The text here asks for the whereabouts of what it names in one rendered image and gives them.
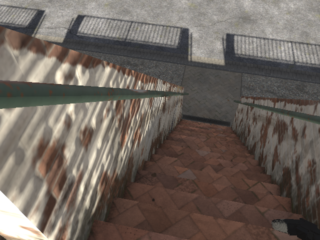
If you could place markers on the robot right hand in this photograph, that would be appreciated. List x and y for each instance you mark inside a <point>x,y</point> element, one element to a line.
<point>301,228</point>

